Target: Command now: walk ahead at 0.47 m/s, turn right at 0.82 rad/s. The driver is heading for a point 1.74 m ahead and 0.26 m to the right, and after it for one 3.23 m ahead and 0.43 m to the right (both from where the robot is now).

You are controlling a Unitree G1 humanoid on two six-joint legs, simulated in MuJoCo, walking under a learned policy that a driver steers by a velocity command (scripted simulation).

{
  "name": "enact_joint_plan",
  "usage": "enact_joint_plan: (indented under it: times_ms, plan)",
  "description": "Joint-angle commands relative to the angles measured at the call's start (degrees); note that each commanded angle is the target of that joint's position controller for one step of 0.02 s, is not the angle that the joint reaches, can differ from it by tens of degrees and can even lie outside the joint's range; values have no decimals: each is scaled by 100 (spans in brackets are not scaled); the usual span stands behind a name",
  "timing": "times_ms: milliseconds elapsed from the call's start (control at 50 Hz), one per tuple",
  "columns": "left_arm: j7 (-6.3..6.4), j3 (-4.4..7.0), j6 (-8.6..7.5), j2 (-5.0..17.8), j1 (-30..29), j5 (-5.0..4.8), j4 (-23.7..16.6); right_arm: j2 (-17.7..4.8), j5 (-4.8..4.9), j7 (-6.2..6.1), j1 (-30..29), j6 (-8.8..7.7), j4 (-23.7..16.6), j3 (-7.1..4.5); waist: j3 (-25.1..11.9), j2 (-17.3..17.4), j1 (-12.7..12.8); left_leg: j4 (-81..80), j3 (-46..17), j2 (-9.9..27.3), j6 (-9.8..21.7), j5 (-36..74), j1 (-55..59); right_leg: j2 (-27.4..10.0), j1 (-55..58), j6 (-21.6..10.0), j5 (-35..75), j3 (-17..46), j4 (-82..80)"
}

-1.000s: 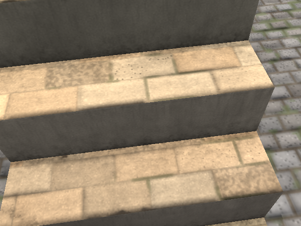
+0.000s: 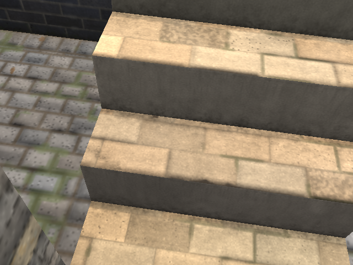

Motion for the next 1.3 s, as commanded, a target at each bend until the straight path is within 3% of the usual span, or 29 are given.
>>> enact_joint_plan:
  times_ms: [20, 120, 320, 420, 460, 480, 500, 520, 540, 580, 640, 680, 720, 800, 820, 840, 860, 880, 900, 920, 940, 960, 980, 1020, 1040, 1080, 1120, 1200, 1300]
  plan:
    - [-219, 155, -187, 637, 226, 38, -294, -641, -27, 67, -968, -460, -624, -137, 183, 324, 277, -1852, -1036, 1369, 39, -525, -147, -439, -635, 14, 531, -176, 1490]
    - [-395, 8, -182, 476, -578, -45, -464, -667, 23, 230, 243, -713, -102, -186, 163, 803, -401, -1726, -301, 1387, -124, 757, 1152, -679, -1077, -61, 1053, -311, 241]
    - [-469, -396, -282, 135, -1835, -74, -847, -902, -49, 334, 558, -699, 398, -152, 67, 601, -659, -1596, 582, 2197, 183, 2138, 1459, -1234, -796, -409, 469, -618, -1559]
    - [-295, -347, -319, 258, -1423, 81, -690, -1113, 60, 347, 374, -749, 523, -125, -572, 770, -159, -45, 1441, 1991, 164, 6291, 1109, -532, 1082, -728, -403, -1347, -2554]
    - [-265, -284, -467, 265, -242, 86, -308, -1214, 192, 368, 325, -600, 543, -106, -1218, 950, 429, 1702, 1505, 1900, 263, 7076, 984, -139, 2390, -977, -14, -1404, -3576]
    - [-245, -195, -559, 421, 485, 157, -51, -1108, 279, 375, 127, -561, 422, -69, -1397, 669, 894, 3137, 1490, 1784, 182, 5755, -267, -202, 3823, -1074, 488, -1078, -4272]
    - [-190, -120, -612, 846, 353, 138, 106, -203, 61, 412, 101, -564, 262, 144, -877, -294, 451, 4432, 1202, 1246, 19, 150, -2383, -1055, 4600, -1015, 886, 208, -4322]
    - [-117, 68, -501, 1823, 362, 76, -60, -39, 10, 430, -280, -691, -354, 230, -1005, -1261, 433, 6088, 615, 403, -278, -423, -4169, -2187, 4933, -1813, 1430, 2868, -4936]
    - [-78, 79, -440, 1560, 544, 11, -54, -306, -135, 402, -237, -733, -294, 179, -1253, -193, 521, 6859, 27, 711, -330, 107, -4280, -2457, 4818, -2116, 1139, 2574, -5061]
    - [-64, -160, -490, 1020, 9, -2, -61, -242, -133, 403, 33, -795, -173, 230, -602, 259, -35, 7698, 52, 772, -377, 321, -4526, -1953, 3586, -1770, 1608, 1629, -4803]
    - [-80, -405, -733, 653, -125, -9, 85, -34, -85, 490, 162, -511, -137, 308, -559, 139, -445, 8108, -31, 577, -372, 415, -4449, -1624, 2532, -1233, 2751, 752, -4705]
    - [-123, -395, -880, 784, 545, 134, 385, 312, 189, 326, -122, -408, -162, 325, -541, -371, -138, 10225, -35, -125, -129, -382, -5275, -2026, 2752, -1141, 3566, 855, -4733]
    - [-140, -456, -942, 709, 762, 168, 686, 478, 279, 187, -619, -362, -432, 379, 30, -322, -214, 10676, -656, -355, 178, -621, -6463, -2200, 2785, -896, 2496, 629, -4911]
    - [-110, -689, -1006, 218, 1184, 90, 1230, 759, 246, 157, -1533, -388, -684, 508, 474, 70, -222, 10967, -377, -544, 501, -699, -7793, -2029, 3265, -181, 2167, -62, -5262]
    - [-71, -744, -1005, 89, 1317, 91, 1388, 1005, 173, 156, -1904, -360, -833, 620, 518, 76, -211, 10941, -55, -530, 552, -719, -7680, -1909, 3061, -17, 2932, -283, -5458]
    - [-92, -730, -843, 282, 853, -186, 1040, 427, -140, 196, -1609, -271, -845, 490, 657, -409, -238, 9333, 875, -442, 161, -1723, -6646, -1432, 2683, -538, 4880, -1316, -5932]
    - [222, -723, -723, 295, 830, -401, 1288, 480, -313, 246, -1754, -294, -1200, 546, 742, 61, -467, 7996, 1088, -221, 56, -2305, -5168, -1214, 2232, -324, 7379, -1584, -5858]
    - [311, -551, -771, 907, 226, -346, 843, 342, 47, 199, -1018, -229, -898, 598, 100, 528, -666, 5650, 1690, -624, -99, -2169, -3013, -1194, 1881, -41, 9924, -1369, -5161]
    - [403, -432, -836, 1258, 223, -423, 742, 413, 280, 120, -550, 21, -708, 570, -1090, 169, -788, 5094, 1370, -785, -127, -1267, -1494, -1638, 2092, -28, 12126, -929, -4491]
    - [428, -321, -907, 1601, -221, -521, 553, 347, 286, 186, 812, 153, -289, 438, -1939, -1090, -1208, 4762, 1016, -724, 34, -954, -946, -2094, 2893, -12, 13189, -890, -3416]
    - [324, -256, -829, 1617, -710, -645, 213, -188, 93, 300, 1432, 120, -41, 239, -2389, -1039, -1668, 3496, 143, -765, 566, -64, 20, -1717, 2721, 156, 11641, -1190, -1453]
    - [50, -316, -725, 1017, -1020, -525, -215, -1111, -96, 246, 1108, 159, -32, -77, -1936, 1661, -1458, 1200, -3798, 801, 2067, 3870, 564, 220, 326, 494, 471, -1101, 2423]
    - [-142, -408, -642, 802, -650, -174, -543, -1193, -44, 68, 406, 129, -270, -239, -2751, 1044, -837, 521, -5952, 1132, 2415, 5568, 682, 377, -16, 340, 158, 326, 3782]
    - [-114, -653, -374, 141, -665, 192, -657, -475, 167, -38, -544, 79, -190, -86, -1077, -297, -129, 1368, -4527, 828, 1861, 2399, -1071, -133, -941, 147, 671, 411, 3876]
    - [-8, -712, -282, -161, -487, 225, -666, -142, 95, -77, -1054, 81, -215, -14, -536, -423, 289, 1443, -3883, 569, 1825, 1855, -1712, -84, -1356, 143, 660, 387, 4528]
    - [76, -729, -128, -166, 5, 251, -596, 91, 62, -69, -1382, 42, -136, 100, -265, -311, 754, 1348, -2355, 280, 1343, 1328, -2544, -217, -1195, 228, 1067, 135, 4275]
    - [191, -739, -151, -227, -359, 181, -772, 72, 77, 69, -989, -95, 35, 125, -276, -63, 427, 1110, -1982, 181, 1182, 1189, -2533, -349, -1380, 111, 1173, -158, 4538]
    - [189, -863, -114, -474, -1196, 158, -1316, -285, 145, 5, -372, -110, 152, 48, -263, 139, 43, 1152, -2070, -64, 972, 1935, -1862, -665, -1711, 153, 1224, -221, 3120]
    - [206, -790, -55, -338, -1122, 85, -1392, -435, -81, -181, -1151, 136, -686, -59, -1126, 1047, -79, 733, -2808, 248, 958, 2581, -1098, -577, -937, 164, 923, -396, 1796]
